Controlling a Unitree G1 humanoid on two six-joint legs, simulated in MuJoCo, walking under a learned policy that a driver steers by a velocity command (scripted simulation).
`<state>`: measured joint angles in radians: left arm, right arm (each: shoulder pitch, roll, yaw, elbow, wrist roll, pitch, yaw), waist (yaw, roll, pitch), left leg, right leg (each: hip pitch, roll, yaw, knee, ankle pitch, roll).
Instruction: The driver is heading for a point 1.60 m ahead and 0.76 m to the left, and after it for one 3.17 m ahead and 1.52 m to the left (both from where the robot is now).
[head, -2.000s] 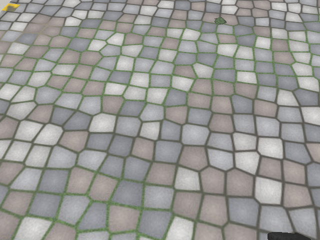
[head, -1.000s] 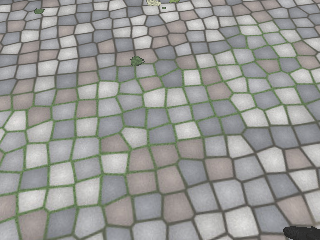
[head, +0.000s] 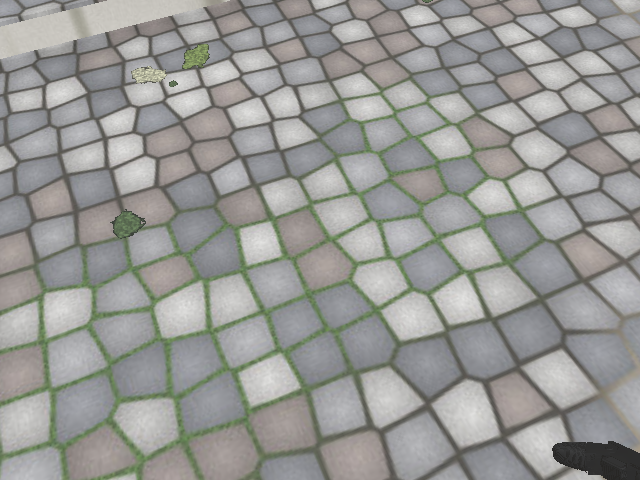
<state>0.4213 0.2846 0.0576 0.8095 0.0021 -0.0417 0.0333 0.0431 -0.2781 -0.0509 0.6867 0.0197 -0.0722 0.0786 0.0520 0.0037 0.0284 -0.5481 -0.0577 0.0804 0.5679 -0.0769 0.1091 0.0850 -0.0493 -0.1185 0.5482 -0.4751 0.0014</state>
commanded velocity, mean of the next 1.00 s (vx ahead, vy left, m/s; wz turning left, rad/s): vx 0.49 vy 0.00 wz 0.56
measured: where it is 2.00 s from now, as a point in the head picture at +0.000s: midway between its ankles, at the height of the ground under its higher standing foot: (185, 267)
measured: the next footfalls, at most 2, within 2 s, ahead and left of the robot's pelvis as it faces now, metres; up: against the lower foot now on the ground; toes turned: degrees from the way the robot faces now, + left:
right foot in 0.44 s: +0.46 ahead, -0.11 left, +0.00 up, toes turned +19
left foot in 0.96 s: +0.59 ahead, +0.26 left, +0.00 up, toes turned +36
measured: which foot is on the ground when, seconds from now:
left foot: down 0.00-0.44, up 0.46-0.94, down 0.96-1.00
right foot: down 0.00-0.00, up 0.02-0.42, down 0.44-0.96, up 0.98-1.00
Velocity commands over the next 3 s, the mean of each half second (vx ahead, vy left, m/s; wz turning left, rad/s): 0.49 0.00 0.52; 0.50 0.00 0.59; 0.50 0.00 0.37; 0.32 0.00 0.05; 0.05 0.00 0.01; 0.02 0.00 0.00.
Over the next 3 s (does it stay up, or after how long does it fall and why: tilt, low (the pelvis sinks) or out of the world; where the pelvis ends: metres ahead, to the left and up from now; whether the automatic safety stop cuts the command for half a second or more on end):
stays up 0.99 0.49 0.02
